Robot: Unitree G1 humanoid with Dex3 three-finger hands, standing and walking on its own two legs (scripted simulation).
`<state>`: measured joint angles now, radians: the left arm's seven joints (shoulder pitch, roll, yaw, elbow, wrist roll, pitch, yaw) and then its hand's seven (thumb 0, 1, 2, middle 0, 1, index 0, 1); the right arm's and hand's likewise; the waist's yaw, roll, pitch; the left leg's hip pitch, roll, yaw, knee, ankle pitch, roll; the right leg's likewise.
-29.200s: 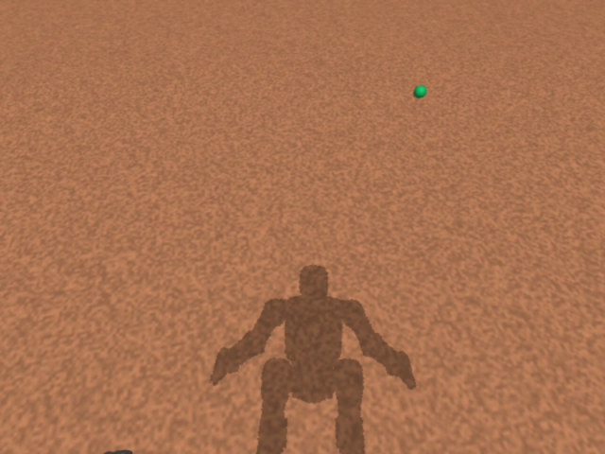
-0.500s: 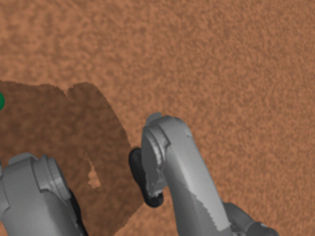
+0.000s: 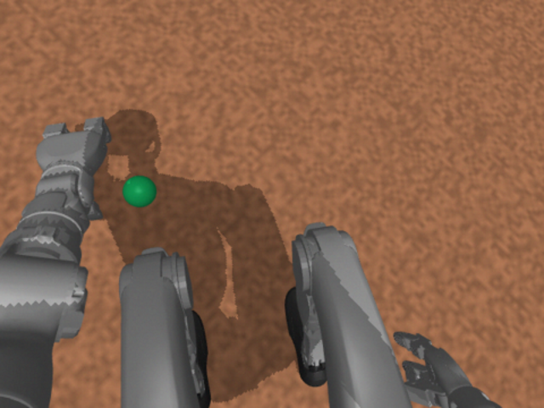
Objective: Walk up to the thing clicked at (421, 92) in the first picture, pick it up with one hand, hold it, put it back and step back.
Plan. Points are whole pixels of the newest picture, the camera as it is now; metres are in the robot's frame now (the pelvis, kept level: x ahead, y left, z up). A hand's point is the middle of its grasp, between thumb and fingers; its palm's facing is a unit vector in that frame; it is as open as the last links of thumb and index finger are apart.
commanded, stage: withdraw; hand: left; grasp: from above
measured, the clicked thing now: (139, 191) +0.50 +0.22 -0.34
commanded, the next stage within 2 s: home in 0.30 s
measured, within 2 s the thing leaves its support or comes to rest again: neither
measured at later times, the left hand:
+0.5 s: hand (97, 169) +0.50 +0.26 -0.20, palm faces -0.35 -0.02 -0.94, open 13.9 cm
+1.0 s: hand (51, 249) +0.33 +0.23 +0.00, palm faces -0.30 -0.66 -0.69, open 7.9 cm
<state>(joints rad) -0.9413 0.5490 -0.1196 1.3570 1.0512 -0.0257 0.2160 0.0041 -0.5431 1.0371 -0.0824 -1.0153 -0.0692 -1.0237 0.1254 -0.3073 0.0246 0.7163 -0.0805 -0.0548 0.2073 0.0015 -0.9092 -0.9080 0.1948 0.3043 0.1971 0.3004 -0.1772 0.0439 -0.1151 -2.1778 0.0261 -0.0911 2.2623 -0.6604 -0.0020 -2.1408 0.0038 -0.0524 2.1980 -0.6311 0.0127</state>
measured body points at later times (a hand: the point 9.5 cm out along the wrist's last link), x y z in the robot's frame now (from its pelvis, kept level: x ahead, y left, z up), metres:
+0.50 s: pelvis +0.01 +0.01 -0.04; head +0.25 +0.05 +0.34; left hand +0.51 +0.25 -0.15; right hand +0.02 -0.25 -0.15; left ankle +0.09 +0.13 -0.34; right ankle +0.11 -0.12 -0.34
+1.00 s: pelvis +0.01 +0.00 +0.12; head +0.17 +0.04 +0.54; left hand +0.34 +0.26 +0.05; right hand +0.19 -0.27 +0.02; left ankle +0.09 +0.13 -0.34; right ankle +0.11 -0.12 -0.34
